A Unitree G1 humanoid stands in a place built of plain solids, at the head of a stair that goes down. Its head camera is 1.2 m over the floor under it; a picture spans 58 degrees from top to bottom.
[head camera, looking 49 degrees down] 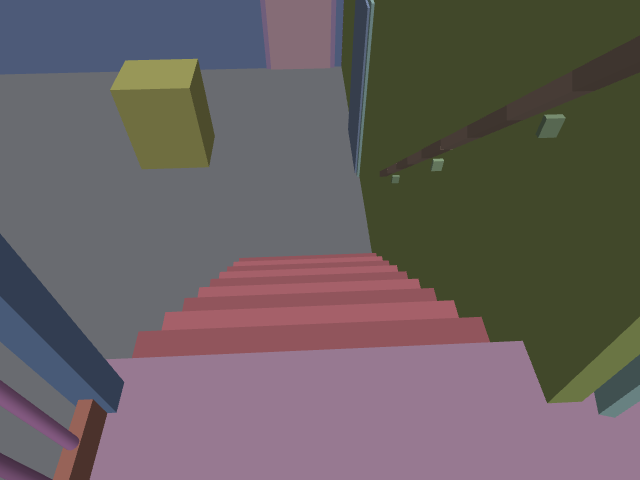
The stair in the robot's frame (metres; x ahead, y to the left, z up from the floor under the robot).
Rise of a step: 0.21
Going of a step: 0.21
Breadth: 1.28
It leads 3 degrees to the left of straight ahead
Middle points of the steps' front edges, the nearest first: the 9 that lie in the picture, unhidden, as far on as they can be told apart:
0.60 0.02 0.00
0.82 0.03 -0.21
1.03 0.04 -0.43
1.25 0.05 -0.64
1.46 0.06 -0.85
1.67 0.07 -1.07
1.89 0.08 -1.28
2.10 0.09 -1.50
2.31 0.10 -1.71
